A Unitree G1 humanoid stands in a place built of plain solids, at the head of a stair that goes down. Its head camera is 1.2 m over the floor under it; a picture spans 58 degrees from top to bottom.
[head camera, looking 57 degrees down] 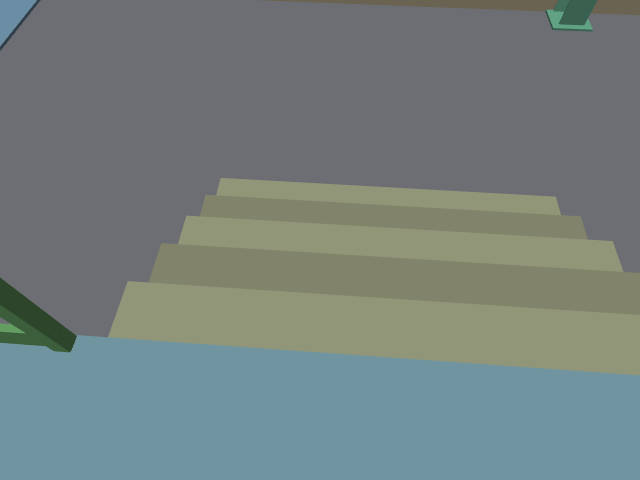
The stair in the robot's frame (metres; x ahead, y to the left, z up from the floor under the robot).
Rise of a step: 0.16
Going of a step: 0.26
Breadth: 2.00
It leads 4 degrees to the right of straight ahead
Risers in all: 6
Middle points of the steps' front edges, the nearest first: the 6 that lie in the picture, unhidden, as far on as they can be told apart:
0.38 -0.30 0.00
0.64 -0.32 -0.16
0.90 -0.34 -0.32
1.16 -0.36 -0.48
1.42 -0.37 -0.64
1.68 -0.39 -0.80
